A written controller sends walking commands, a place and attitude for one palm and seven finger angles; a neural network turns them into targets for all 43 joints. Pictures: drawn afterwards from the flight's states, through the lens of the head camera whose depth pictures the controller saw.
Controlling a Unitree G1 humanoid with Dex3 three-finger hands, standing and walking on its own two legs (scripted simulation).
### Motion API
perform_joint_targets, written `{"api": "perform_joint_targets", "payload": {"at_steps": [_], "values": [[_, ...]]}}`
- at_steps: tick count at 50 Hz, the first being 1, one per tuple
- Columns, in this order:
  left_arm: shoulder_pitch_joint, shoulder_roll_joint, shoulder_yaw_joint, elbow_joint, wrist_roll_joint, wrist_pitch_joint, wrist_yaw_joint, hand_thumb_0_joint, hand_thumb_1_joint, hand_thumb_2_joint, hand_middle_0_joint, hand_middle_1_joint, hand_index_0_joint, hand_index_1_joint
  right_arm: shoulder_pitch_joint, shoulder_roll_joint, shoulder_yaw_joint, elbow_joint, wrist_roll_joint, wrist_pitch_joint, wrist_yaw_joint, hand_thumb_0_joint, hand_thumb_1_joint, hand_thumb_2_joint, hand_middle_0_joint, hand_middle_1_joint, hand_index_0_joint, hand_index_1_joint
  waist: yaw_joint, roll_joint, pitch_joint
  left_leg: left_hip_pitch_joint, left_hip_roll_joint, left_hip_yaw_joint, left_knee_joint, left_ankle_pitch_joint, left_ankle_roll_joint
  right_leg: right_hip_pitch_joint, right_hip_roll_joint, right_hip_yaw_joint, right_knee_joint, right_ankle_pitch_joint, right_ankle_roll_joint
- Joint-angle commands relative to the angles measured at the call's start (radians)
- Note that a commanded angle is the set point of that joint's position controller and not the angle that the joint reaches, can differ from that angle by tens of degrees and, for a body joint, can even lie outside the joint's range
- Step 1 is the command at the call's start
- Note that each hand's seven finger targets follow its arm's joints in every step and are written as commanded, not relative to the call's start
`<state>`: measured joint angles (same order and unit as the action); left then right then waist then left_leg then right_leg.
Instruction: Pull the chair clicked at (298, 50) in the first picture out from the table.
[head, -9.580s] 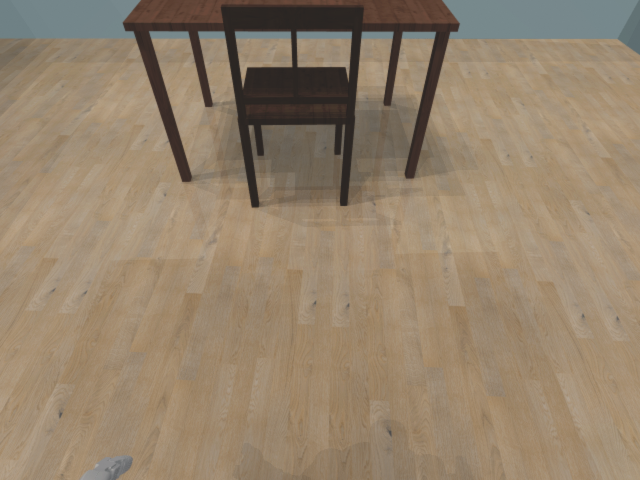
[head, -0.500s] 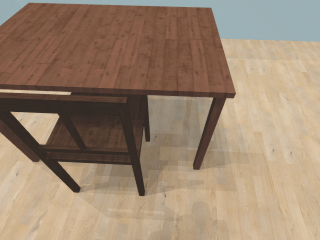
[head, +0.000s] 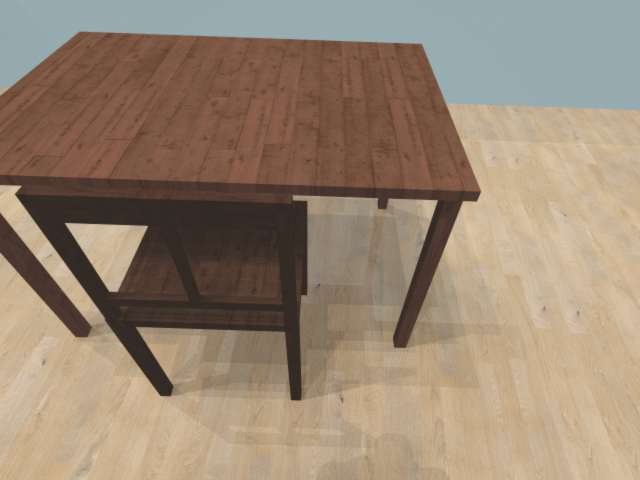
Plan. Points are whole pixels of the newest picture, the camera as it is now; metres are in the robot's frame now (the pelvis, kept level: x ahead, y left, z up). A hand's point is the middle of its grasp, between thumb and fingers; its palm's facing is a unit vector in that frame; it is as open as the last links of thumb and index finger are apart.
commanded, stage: come to a stop and stand still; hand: left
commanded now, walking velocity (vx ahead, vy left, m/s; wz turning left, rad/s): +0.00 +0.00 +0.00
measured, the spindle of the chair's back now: (182, 264) +0.51 +0.30 -0.11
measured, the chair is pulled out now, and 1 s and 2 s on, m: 0.00 0.00 0.00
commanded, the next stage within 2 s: look again from close up in 0.14 s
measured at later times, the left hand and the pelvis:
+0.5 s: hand out of the picture +0.01 +0.15 -0.18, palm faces +0.01 -0.99 -0.17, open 7.3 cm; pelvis +0.01 -0.01 +0.00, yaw -1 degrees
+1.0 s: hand out of the picture +0.01 +0.14 -0.17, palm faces +0.01 -0.98 -0.18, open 7.3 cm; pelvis +0.01 -0.02 +0.00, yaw -1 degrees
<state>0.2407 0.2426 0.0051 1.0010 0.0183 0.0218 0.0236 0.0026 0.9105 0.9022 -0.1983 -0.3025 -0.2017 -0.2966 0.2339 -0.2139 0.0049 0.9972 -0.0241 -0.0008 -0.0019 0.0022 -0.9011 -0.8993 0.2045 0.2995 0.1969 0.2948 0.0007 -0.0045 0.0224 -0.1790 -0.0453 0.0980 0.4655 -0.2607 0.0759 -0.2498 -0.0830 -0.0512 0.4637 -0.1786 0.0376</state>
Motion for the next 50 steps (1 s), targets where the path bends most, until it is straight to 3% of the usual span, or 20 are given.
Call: {"api": "perform_joint_targets", "payload": {"at_steps": [1,14,16,18,27,30,41,50], "values": [[0.030,0.092,0.012,-0.039,0.003,-0.022,0.005,0.000,0.900,0.900,-0.200,-0.300,-0.200,-0.300,0.007,-0.156,-0.042,-0.040,0.004,-0.023,-0.013,0.000,-0.900,-0.900,0.200,0.300,0.200,0.300,0.004,0.008,0.022,-0.107,0.177,-0.198,-0.216,-0.084,-0.021,0.061,-0.020,0.040,-0.040,-0.005,-0.041],[0.118,0.027,-0.002,0.046,-0.003,-0.031,0.021,0.000,0.900,0.900,-0.200,-0.300,-0.200,-0.300,0.074,-0.084,-0.027,0.062,0.016,-0.025,-0.022,0.000,-0.900,-0.900,0.200,0.300,0.200,0.300,-0.003,0.018,0.013,-0.033,0.162,-0.132,-0.157,0.106,-0.030,0.072,-0.036,0.052,-0.053,0.078,-0.038],[0.123,0.023,-0.003,0.053,-0.002,-0.032,0.023,0.000,0.900,0.900,-0.200,-0.300,-0.200,-0.300,0.079,-0.074,-0.026,0.074,0.018,-0.022,-0.023,0.000,-0.900,-0.900,0.200,0.300,0.200,0.300,-0.004,-0.003,0.020,-0.035,0.160,-0.127,-0.147,0.097,-0.032,0.071,-0.036,0.056,-0.059,0.075,-0.039],[0.125,0.010,-0.003,0.062,-0.002,-0.032,0.024,0.000,0.900,0.900,-0.200,-0.300,-0.200,-0.300,0.080,-0.063,-0.025,0.084,0.017,-0.021,-0.024,0.000,-0.900,-0.900,0.200,0.300,0.200,0.300,-0.003,-0.003,0.047,-0.048,0.155,-0.127,-0.149,0.074,-0.033,0.057,-0.036,0.063,-0.065,0.066,-0.041],[0.130,-0.008,0.001,0.072,-0.003,-0.036,0.028,0.000,0.900,0.900,-0.200,-0.300,-0.200,-0.300,0.094,-0.038,-0.023,0.107,0.016,-0.022,-0.027,0.000,-0.900,-0.900,0.200,0.300,0.200,0.300,-0.003,0.010,0.051,-0.042,0.157,-0.116,-0.144,0.098,-0.038,0.060,-0.035,0.071,-0.068,0.088,-0.046],[0.131,-0.009,0.002,0.073,-0.003,-0.037,0.027,0.000,0.900,0.900,-0.200,-0.300,-0.200,-0.300,0.095,-0.033,-0.023,0.111,0.016,-0.020,-0.026,0.000,-0.900,-0.900,0.200,0.300,0.200,0.300,-0.001,-0.001,0.076,-0.057,0.152,-0.116,-0.151,0.049,-0.039,0.047,-0.037,0.077,-0.085,0.053,-0.047],[0.132,-0.010,0.005,0.069,-0.004,-0.039,0.026,0.000,0.900,0.900,-0.200,-0.300,-0.200,-0.300,0.115,-0.026,-0.023,0.119,0.016,-0.020,-0.026,0.000,-0.900,-0.900,0.200,0.300,0.200,0.300,-0.003,-0.010,0.039,-0.033,0.157,-0.112,-0.147,0.072,-0.040,0.060,-0.032,0.080,-0.083,0.074,-0.049],[0.138,-0.021,0.003,0.078,-0.004,-0.041,0.026,0.000,0.900,0.900,-0.200,-0.300,-0.200,-0.300,0.120,-0.017,-0.022,0.129,0.016,-0.016,-0.025,0.000,-0.900,-0.900,0.200,0.300,0.200,0.300,-0.004,-0.010,0.080,-0.049,0.154,-0.110,-0.163,0.014,-0.044,0.032,-0.033,0.090,-0.106,0.026,-0.051]]}}
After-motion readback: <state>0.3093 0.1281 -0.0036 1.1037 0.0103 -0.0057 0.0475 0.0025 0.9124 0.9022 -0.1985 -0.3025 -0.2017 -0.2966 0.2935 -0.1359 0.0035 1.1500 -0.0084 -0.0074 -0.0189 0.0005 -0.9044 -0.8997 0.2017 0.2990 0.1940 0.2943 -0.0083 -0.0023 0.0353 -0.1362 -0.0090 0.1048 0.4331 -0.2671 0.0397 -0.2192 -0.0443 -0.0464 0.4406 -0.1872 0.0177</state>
